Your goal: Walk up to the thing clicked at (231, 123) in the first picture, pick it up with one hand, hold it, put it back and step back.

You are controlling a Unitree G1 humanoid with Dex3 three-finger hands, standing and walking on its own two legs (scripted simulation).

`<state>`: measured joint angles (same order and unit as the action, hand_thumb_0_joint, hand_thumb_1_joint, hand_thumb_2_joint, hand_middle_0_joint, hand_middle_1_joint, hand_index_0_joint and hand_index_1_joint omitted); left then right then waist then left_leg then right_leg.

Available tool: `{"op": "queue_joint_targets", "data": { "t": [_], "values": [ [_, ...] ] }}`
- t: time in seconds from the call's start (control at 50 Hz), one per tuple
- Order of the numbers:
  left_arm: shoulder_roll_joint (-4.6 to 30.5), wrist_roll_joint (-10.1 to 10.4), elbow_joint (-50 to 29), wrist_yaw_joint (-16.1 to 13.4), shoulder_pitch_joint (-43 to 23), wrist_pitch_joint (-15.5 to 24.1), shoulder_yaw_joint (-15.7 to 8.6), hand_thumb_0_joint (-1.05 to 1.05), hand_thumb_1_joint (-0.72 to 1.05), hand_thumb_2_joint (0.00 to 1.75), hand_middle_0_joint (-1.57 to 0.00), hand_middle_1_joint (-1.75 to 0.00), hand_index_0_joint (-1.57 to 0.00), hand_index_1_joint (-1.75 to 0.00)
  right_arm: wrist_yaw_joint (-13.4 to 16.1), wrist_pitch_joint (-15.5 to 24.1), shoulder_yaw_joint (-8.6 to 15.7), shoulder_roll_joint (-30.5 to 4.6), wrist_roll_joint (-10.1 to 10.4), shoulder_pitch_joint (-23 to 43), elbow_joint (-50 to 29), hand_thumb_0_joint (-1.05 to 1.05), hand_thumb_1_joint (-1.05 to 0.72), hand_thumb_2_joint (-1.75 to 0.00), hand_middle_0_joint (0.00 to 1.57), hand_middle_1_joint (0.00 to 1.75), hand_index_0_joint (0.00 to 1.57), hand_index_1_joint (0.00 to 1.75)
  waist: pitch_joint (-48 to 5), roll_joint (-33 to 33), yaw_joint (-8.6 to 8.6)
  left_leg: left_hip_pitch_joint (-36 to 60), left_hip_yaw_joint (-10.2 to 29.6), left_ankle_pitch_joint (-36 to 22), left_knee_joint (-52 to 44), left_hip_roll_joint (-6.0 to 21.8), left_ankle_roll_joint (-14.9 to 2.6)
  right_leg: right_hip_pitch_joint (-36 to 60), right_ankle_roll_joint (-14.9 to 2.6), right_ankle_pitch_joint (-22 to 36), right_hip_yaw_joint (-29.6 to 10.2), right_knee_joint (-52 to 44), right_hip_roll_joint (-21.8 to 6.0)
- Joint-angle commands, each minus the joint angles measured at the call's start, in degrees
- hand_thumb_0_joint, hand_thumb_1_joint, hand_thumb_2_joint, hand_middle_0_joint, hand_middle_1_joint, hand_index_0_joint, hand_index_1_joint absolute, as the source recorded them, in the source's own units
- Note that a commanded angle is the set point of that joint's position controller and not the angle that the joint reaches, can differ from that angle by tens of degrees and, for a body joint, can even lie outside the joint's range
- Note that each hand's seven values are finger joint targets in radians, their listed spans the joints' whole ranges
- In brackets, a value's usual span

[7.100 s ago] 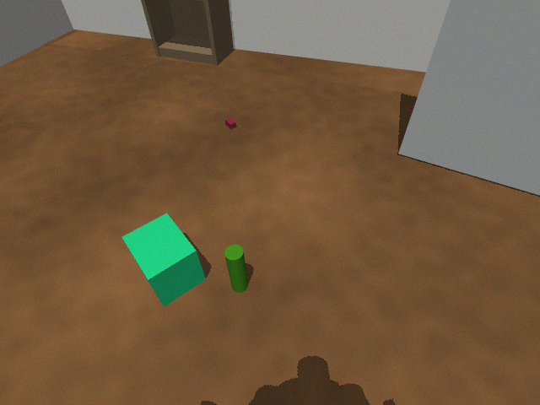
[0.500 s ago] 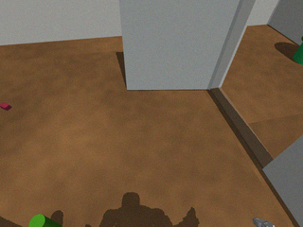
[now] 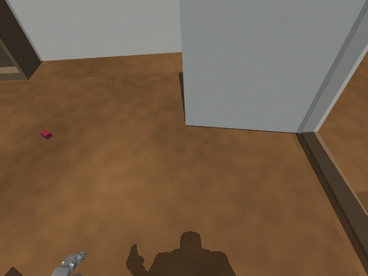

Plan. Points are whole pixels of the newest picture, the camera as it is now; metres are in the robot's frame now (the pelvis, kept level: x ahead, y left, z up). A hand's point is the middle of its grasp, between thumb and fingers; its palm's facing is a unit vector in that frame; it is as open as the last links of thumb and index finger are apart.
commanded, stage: walk up
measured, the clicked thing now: (45, 134) +1.24 +1.10 -0.76
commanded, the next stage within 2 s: none
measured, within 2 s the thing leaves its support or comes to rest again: neither
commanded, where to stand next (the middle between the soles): +0.30 +0.00 m, yaw +39 degrees
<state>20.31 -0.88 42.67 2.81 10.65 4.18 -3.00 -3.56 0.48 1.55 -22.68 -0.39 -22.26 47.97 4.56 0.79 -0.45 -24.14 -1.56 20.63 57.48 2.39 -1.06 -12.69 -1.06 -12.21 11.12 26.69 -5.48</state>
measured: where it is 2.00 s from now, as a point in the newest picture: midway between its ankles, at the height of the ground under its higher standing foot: outside the picture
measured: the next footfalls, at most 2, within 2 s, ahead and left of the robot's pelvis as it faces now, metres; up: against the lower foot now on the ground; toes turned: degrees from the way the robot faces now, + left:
left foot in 0.22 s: +0.19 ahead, +0.14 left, +0.00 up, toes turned +14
right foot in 0.62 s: +0.34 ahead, -0.13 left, +0.00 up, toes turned +18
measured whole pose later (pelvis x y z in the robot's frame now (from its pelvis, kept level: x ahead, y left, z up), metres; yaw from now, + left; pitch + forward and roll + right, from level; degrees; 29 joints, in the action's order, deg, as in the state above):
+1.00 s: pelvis +0.21 -0.05 -0.03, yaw +32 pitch -1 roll +1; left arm 25.3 -1.1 46.2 1.5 14.1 0.5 -3.0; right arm -0.7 0.6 3.1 -25.1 -1.1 -13.3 47.2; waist 5.7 -1.5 3.0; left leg -21.1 -1.7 22.2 41.8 -0.2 -0.7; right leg -21.0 -0.1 -18.9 11.5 42.0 -9.6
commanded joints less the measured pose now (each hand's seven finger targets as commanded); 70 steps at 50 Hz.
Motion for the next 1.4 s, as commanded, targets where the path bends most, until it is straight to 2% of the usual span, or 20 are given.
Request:
{"op": "queue_joint_targets", "data": {
  "t": [0.0, 0.18, 0.24, 0.36, 0.42, 0.54, 0.58, 0.62, 0.66, 0.74, 0.86, 0.96, 1.0, 1.02, 1.06, 1.12, 1.2, 1.26, 1.32, 1.38],
  "values": [
    [16.07, 0.04, -3.81, -0.73, 3.54, 0.72, -5.92, 0.0, 0.9, 0.9, -0.2, -0.3, -0.2, -0.3, -0.11, 1.78, 4.0, -9.64, 0.34, -0.37, -5.65, 0.0, -0.9, -0.9, 0.2, 0.3, 0.2, 0.3, -3.03, -10.15, 2.6, -8.4, 0.16, -5.37, -6.83, 3.95, 0.82, 9.57, -9.65, 14.71, -6.42, -9.49, -13.87],
    [14.89, -1.95, -6.8, 0.77, -1.74, -1.61, -5.28, 0.0, 0.9, 0.9, -0.2, -0.3, -0.2, -0.3, 1.44, 3.28, 7.68, -15.4, 0.12, -12.7, -2.22, 0.0, -0.9, -0.9, 0.2, 0.3, 0.2, 0.3, -8.16, 3.1, -5.7, 23.36, -5.46, -3.69, -20.46, -2.12, -2.22, -13.81, -5.72, -14.58, -0.26, 14.93, -8.59],
    [15.54, -0.89, -7.43, 0.92, 0.2, -2.23, -4.51, 0.0, 0.9, 0.9, -0.2, -0.3, -0.2, -0.3, 3.51, 4.03, 8.21, -22.09, 0.63, -10.52, -6.15, 0.0, -0.9, -0.9, 0.2, 0.3, 0.2, 0.3, -1.2, 9.21, -4.52, 19.17, 50.21, 13.34, -45.85, 21.36, -15.79, -31.18, -0.61, -20.97, -11.54, 44.64, 2.52],
    [15.51, -0.04, -0.6, 0.94, 9.21, -3.7, -4.83, 0.0, 0.9, 0.9, -0.2, -0.3, -0.2, -0.3, 4.61, 5.88, 5.8, -17.09, 0.4, -0.91, -8.36, 0.0, -0.9, -0.9, 0.2, 0.3, 0.2, 0.3, -3.99, 6.98, 2.06, 6.0, 17.41, -4.35, -37.31, 8.5, -9.63, -15.19, 0.16, -8.68, -12.55, 33.55, -2.14],
    [15.0, -0.61, -2.03, 1.11, 6.18, -4.29, -4.67, 0.0, 0.9, 0.9, -0.2, -0.3, -0.2, -0.3, 4.79, 5.88, 6.06, -17.8, -0.24, -2.62, -8.36, 0.0, -0.9, -0.9, 0.2, 0.3, 0.2, 0.3, -2.9, 8.46, 0.56, 6.94, 17.88, -2.97, -37.84, 7.7, -10.64, -16.61, 1.14, -7.62, -11.51, 26.96, -0.68],
    [12.73, 0.59, -1.3, -1.01, 6.08, -2.88, -4.12, 0.0, 0.9, 0.9, -0.2, -0.3, -0.2, -0.3, 5.14, 4.51, 5.55, -16.82, -0.74, 1.23, -10.3, 0.0, -0.9, -0.9, 0.2, 0.3, 0.2, 0.3, -4.55, 9.13, 1.91, 1.52, 13.48, -36.19, -23.4, 5.62, -9.83, -5.09, -0.19, -1.73, -7.47, 13.9, 3.29],
    [13.47, 0.44, 0.02, -1.78, 8.93, -2.02, -4.45, 0.0, 0.9, 0.9, -0.2, -0.3, -0.2, -0.3, 5.45, 3.55, 4.59, -13.96, 0.49, 1.11, -10.4, 0.0, -0.9, -0.9, 0.2, 0.3, 0.2, 0.3, -7.64, 4.84, 3.78, 1.06, 11.98, -29.99, -13.87, 1.34, -5.52, 2.47, -2.16, 6.44, -7.83, 3.51, 4.21],
    [20.76, -0.5, -0.8, -2.31, 10.04, -1.81, -6.04, 0.0, 0.9, 0.9, -0.2, -0.3, -0.2, -0.3, 6.09, 2.71, 2.78, -8.29, 1.12, -0.58, -11.65, 0.0, -0.9, -0.9, 0.2, 0.3, 0.2, 0.3, -10.01, -15.19, 4.05, -13.23, 3.52, 2.74, 3.19, -7.44, -1.21, 9.73, -7.99, 8.76, -31.89, -4.06, -17.44],
    [22.55, -0.36, -2.27, -2.17, 1.4, -2.44, -6.06, 0.0, 0.9, 0.9, -0.2, -0.3, -0.2, -0.3, 7.24, 1.81, 4.77, -13.83, -0.09, -1.47, -9.38, 0.0, -0.9, -0.9, 0.2, 0.3, 0.2, 0.3, -7.28, -15.51, 1.64, -12.15, 5.32, 14.29, 13.08, -2.07, -0.57, 1.03, -16.43, 0.54, -40.35, -8.41, -25.06],
    [17.86, -0.82, 0.23, -2.73, 2.19, -1.96, -4.4, 0.0, 0.9, 0.9, -0.2, -0.3, -0.2, -0.3, 4.66, 1.37, 5.13, -12.81, 0.36, -0.18, -5.31, 0.0, -0.9, -0.9, 0.2, 0.3, 0.2, 0.3, -3.28, -14.0, 2.21, -8.97, 4.09, 4.65, 6.18, -1.57, -0.09, -2.47, -10.27, -3.26, -18.98, -3.35, -10.89],
    [19.8, -0.94, -0.26, -2.37, 5.86, -1.61, -5.08, 0.0, 0.9, 0.9, -0.2, -0.3, -0.2, -0.3, 3.3, 1.24, 4.54, -11.87, -0.6, 5.85, -5.39, 0.0, -0.9, -0.9, 0.2, 0.3, 0.2, 0.3, -5.7, -14.03, 4.67, -7.71, 0.79, 7.75, -8.15, -1.51, 1.14, 5.7, -13.22, 4.8, -18.57, -1.92, -15.73],
    [19.19, 0.15, -0.82, -2.17, 1.15, -2.6, -3.8, 0.0, 0.9, 0.9, -0.2, -0.3, -0.2, -0.3, 3.52, 1.71, 4.94, -11.54, -0.4, 3.96, -2.44, 0.0, -0.9, -0.9, 0.2, 0.3, 0.2, 0.3, -7.36, -8.38, 0.63, 9.61, -3.05, -4.94, -22.65, -4.73, -0.57, -5.67, -8.12, 3.63, -11.33, 5.71, -14.77],
    [15.38, 0.42, -0.34, -2.16, 2.12, -3.1, -2.26, 0.0, 0.9, 0.9, -0.2, -0.3, -0.2, -0.3, 4.22, 2.06, 5.84, -14.7, -0.98, 1.41, -1.32, 0.0, -0.9, -0.9, 0.2, 0.3, 0.2, 0.3, -8.65, 1.35, -1.06, 16.94, 7.15, 0.08, -30.46, -0.77, -3.44, -13.74, -3.4, -8.05, -7.53, 17.17, -10.89],
    [12.14, 0.96, -1.17, -2.05, 3.18, -3.49, -1.42, 0.0, 0.9, 0.9, -0.2, -0.3, -0.2, -0.3, 4.49, 2.06, 6.8, -19.67, -1.82, 3.57, -2.79, 0.0, -0.9, -0.9, 0.2, 0.3, 0.2, 0.3, -6.42, 14.72, -0.19, 19.63, 29.67, 2.16, -37.32, 11.56, -8.84, -25.68, 0.82, -19.44, -4.08, 27.13, -2.43],
    [17.71, 0.27, 0.64, -3.24, 0.12, -3.77, -3.01, 0.0, 0.9, 0.9, -0.2, -0.3, -0.2, -0.3, 4.62, 1.63, 7.01, -21.25, -0.88, 6.74, -3.2, 0.0, -0.9, -0.9, 0.2, 0.3, 0.2, 0.3, -1.38, 9.88, -1.1, 4.92, 36.07, 3.58, -39.6, 17.39, -16.27, -18.59, 0.57, -24.21, -10.8, 31.49, -1.83],
    [15.73, 0.87, 3.9, -2.93, 5.75, -3.41, -3.06, 0.0, 0.9, 0.9, -0.2, -0.3, -0.2, -0.3, 5.13, 1.99, 4.67, -15.44, -0.56, 10.8, -3.74, 0.0, -0.9, -0.9, 0.2, 0.3, 0.2, 0.3, -2.71, 7.83, 2.08, 8.52, 18.36, -20.65, -31.68, 8.65, -11.08, -16.4, 0.32, -15.65, -10.84, 27.15, -1.46],
    [13.72, 0.7, 5.32, -3.11, 5.48, -2.69, -2.58, 0.0, 0.9, 0.9, -0.2, -0.3, -0.2, -0.3, 4.68, 1.83, 4.48, -15.1, -0.39, 9.8, -3.03, 0.0, -0.9, -0.9, 0.2, 0.3, 0.2, 0.3, -7.12, 9.74, 1.12, 8.58, 17.32, -25.19, -28.61, 7.5, -10.27, -7.39, 0.32, -14.89, -8.62, 16.64, 1.0],
    [14.11, -0.1, 7.23, -3.62, 7.5, -1.36, -2.5, 0.0, 0.9, 0.9, -0.2, -0.3, -0.2, -0.3, 4.28, 0.67, 3.56, -12.84, 0.38, 12.26, -3.37, 0.0, -0.9, -0.9, 0.2, 0.3, 0.2, 0.3, -7.99, 4.39, 3.28, 3.27, 13.06, -17.47, -22.01, 3.66, -6.93, 3.77, -1.02, -3.05, -8.48, 1.42, 2.63],
    [23.09, -1.14, 5.7, -3.87, 1.8, -0.75, -4.34, 0.0, 0.9, 0.9, -0.2, -0.3, -0.2, -0.3, 4.74, 0.21, 3.41, -11.43, 0.31, 11.81, -2.57, 0.0, -0.9, -0.9, 0.2, 0.3, 0.2, 0.3, -5.16, -12.59, 2.77, -4.73, 5.24, 11.45, -5.41, -3.74, -0.69, 0.57, -13.98, -6.91, -35.72, -8.36, -21.0],
    [18.32, -0.75, 4.66, -3.29, -3.77, -1.18, -2.83, 0.0, 0.9, 0.9, -0.2, -0.3, -0.2, -0.3, 3.82, 0.8, 4.17, -12.83, 0.22, 8.85, 1.24, 0.0, -0.9, -0.9, 0.2, 0.3, 0.2, 0.3, -0.79, -8.7, -0.6, 3.54, 4.27, 7.69, -14.0, -2.21, -0.99, -6.99, -10.04, -9.12, -21.24, -5.3, -13.58]
  ]
}}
